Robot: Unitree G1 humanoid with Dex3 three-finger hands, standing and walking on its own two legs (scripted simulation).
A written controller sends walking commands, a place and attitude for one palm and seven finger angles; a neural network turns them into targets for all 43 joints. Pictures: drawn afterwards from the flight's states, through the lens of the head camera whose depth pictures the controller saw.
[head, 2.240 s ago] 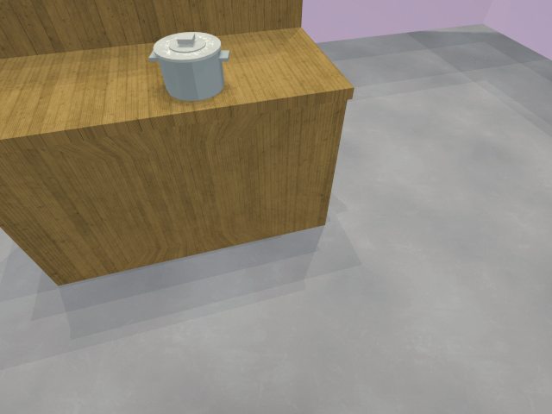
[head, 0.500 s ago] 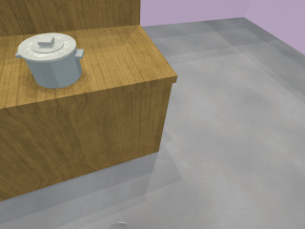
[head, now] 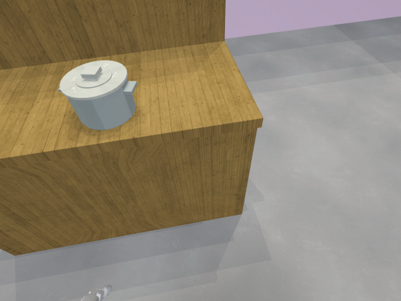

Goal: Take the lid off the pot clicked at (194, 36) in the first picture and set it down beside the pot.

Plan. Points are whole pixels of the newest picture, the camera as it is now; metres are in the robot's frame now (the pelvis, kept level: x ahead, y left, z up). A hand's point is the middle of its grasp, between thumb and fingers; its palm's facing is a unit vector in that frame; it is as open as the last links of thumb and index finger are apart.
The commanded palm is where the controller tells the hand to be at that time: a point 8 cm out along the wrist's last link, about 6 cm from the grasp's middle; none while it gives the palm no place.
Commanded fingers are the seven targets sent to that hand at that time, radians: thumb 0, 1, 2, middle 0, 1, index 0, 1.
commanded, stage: turn to face it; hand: left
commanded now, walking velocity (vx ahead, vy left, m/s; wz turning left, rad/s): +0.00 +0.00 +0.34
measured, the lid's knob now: (91, 72) +0.68 +0.33 +0.11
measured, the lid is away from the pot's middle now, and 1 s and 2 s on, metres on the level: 0.00 0.00 0.00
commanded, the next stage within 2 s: take the last steps up to it in 0.14 s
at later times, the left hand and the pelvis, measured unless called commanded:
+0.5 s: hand out of the picture -0.10 +0.17 -0.15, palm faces +0.31 -0.91 -0.26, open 7.4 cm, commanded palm none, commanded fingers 0.00 0.90 0.90 -0.20 -0.30 -0.20 -0.30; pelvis +0.00 -0.01 +0.02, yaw +12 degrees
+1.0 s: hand (94, 295) +0.17 +0.27 -0.16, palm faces +0.21 -0.96 -0.20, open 7.4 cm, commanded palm none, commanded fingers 0.00 0.90 0.90 -0.20 -0.30 -0.20 -0.30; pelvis +0.12 +0.07 +0.00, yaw +13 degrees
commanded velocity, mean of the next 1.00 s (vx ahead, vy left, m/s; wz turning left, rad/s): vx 0.22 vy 0.04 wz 0.09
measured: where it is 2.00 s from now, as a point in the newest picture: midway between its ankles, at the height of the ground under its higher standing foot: outside the picture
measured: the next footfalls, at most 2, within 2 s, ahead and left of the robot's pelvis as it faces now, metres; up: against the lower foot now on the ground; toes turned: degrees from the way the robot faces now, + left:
left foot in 0.62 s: +0.00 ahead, +0.15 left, +0.00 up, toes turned +17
right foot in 1.04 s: +0.29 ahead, -0.01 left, +0.00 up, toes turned +7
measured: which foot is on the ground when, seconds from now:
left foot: up 0.00-0.60, down 0.62-1.00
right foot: down 0.00-0.62, up 0.64-1.00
